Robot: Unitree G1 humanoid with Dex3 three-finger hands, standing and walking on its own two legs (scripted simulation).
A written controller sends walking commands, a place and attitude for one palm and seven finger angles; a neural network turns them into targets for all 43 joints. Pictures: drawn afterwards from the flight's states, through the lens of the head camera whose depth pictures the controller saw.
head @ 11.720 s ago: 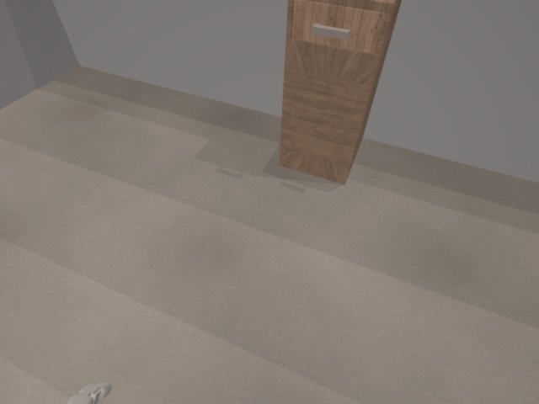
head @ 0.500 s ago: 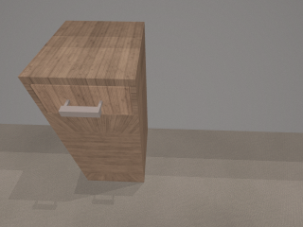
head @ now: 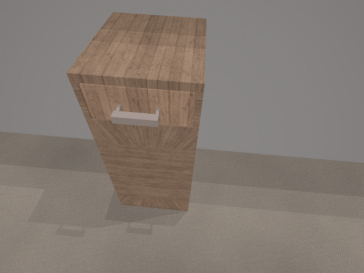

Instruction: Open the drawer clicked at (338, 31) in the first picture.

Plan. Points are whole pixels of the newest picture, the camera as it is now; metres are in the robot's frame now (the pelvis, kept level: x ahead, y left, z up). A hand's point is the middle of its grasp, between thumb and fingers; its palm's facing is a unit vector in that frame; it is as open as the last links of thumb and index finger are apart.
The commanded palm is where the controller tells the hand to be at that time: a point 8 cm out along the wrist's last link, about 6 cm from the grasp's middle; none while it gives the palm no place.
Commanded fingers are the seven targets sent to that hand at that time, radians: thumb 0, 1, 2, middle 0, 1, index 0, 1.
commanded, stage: come to a stop and stand still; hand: left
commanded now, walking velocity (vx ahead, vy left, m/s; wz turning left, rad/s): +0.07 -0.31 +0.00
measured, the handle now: (137, 113) +0.54 +0.19 +0.01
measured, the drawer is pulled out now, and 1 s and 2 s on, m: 0.00 0.00 0.00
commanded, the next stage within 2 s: look again from close up in 1.02 s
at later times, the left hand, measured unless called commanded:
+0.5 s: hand out of the picture +0.06 +0.15 -0.16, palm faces -0.03 -0.97 -0.24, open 7.2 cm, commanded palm none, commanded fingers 0.00 0.90 0.90 -0.20 -0.30 -0.20 -0.30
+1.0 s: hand out of the picture -0.02 +0.06 -0.16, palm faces +0.02 -0.99 -0.11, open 7.3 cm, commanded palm none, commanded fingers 0.00 0.90 0.90 -0.20 -0.30 -0.20 -0.30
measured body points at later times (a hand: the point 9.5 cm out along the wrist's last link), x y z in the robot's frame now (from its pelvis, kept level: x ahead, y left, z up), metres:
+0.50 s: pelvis +0.00 -0.03 +0.00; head +0.03 -0.06 +0.45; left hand +0.06 +0.20 -0.14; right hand -0.06 -0.25 -0.16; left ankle +0.01 +0.13 -0.71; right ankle -0.02 -0.10 -0.73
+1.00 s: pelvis +0.02 -0.07 +0.01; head +0.04 -0.07 +0.46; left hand -0.02 +0.12 -0.15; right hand +0.02 -0.29 -0.15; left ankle +0.02 +0.05 -0.73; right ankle -0.02 -0.10 -0.73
